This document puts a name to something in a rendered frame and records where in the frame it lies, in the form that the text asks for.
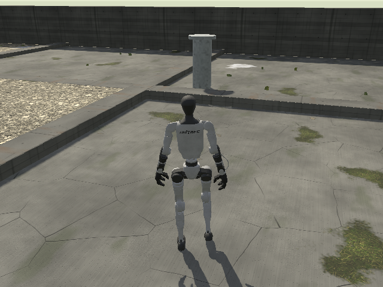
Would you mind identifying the right robot forearm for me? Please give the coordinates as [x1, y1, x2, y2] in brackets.
[213, 145, 226, 175]

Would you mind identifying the left robot upper arm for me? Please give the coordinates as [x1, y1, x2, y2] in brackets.
[162, 121, 177, 155]

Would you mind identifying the left robot hand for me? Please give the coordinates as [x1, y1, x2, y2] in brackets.
[155, 172, 169, 186]

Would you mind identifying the robot right foot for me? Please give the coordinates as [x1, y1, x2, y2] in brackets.
[204, 231, 213, 241]

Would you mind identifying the right robot hand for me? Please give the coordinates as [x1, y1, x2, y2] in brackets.
[214, 173, 227, 190]

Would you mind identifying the robot left thigh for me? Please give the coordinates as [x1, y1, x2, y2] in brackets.
[171, 167, 185, 212]

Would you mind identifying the left robot forearm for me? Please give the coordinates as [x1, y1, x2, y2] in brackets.
[156, 146, 168, 173]

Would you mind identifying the right robot upper arm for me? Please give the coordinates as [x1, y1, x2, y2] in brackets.
[202, 121, 218, 154]

